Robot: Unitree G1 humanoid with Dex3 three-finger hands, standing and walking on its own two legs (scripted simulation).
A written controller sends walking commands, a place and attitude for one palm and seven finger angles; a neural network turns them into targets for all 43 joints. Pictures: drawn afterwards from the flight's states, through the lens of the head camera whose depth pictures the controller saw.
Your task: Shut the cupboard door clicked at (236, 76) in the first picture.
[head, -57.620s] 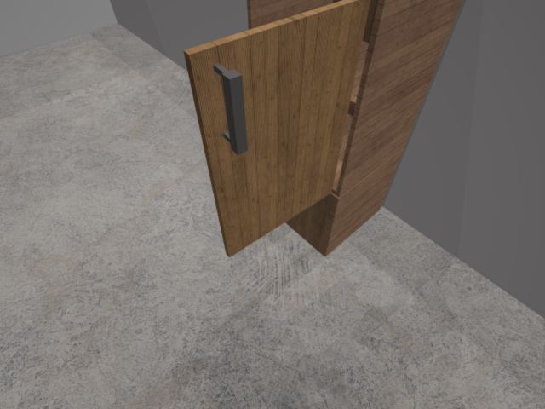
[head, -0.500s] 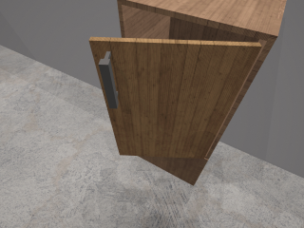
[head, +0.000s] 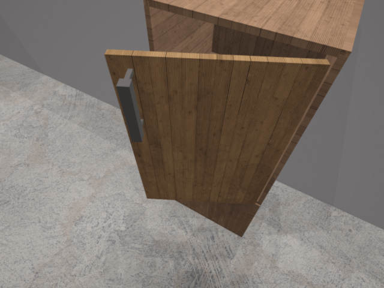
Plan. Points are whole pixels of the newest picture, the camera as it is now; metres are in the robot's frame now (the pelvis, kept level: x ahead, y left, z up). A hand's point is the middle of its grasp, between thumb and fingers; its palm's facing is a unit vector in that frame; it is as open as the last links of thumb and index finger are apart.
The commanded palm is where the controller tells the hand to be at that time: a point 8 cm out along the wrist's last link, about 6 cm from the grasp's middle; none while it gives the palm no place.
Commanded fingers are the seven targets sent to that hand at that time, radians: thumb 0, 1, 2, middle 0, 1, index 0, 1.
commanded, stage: look again from close up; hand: left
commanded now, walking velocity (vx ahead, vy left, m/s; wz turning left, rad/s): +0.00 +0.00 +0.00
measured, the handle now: (134, 107) +0.43 +0.16 +0.14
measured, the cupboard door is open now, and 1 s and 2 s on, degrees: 27 27 27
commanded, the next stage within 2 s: raise the hand and make a fist in 0.32 s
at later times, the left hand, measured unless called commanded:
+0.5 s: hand out of the picture +0.07 +0.18 -0.14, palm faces +0.17 -0.96 -0.23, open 7.3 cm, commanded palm +0.10 +0.20 -0.06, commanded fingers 0.00 0.90 0.90 -0.27 -0.38 -0.27 -0.38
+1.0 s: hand out of the picture +0.12 +0.15 +0.01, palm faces +0.08 -0.99 -0.07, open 5.4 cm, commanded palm +0.11 +0.20 +0.01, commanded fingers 0.00 0.90 0.90 -0.73 -0.88 -0.73 -0.88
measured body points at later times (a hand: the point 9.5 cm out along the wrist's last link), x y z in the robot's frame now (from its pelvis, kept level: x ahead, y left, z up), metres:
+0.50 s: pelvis +0.00 -0.02 +0.00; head +0.03 -0.01 +0.44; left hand +0.06 +0.23 -0.12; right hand +0.03 -0.25 -0.15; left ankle -0.03 +0.06 -0.74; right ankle -0.04 -0.13 -0.73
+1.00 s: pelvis -0.06 -0.06 -0.07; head -0.03 -0.05 +0.38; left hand +0.11 +0.20 +0.01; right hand +0.18 -0.27 -0.11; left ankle -0.03 +0.07 -0.74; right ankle -0.01 -0.12 -0.74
